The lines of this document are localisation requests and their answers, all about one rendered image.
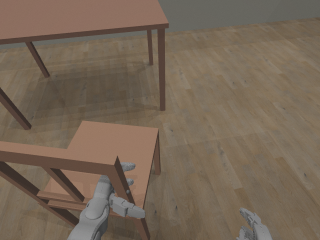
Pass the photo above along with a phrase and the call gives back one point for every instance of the table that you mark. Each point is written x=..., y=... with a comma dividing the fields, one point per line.
x=27, y=21

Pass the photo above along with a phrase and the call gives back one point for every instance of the robot left forearm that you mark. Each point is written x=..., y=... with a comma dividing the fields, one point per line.
x=93, y=221

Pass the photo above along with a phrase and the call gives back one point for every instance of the robot left hand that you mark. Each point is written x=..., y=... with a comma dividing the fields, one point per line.
x=104, y=189

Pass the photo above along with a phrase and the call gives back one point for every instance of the robot right hand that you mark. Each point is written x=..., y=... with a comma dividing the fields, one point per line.
x=260, y=231

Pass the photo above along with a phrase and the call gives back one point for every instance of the chair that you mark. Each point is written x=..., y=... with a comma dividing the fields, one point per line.
x=96, y=149

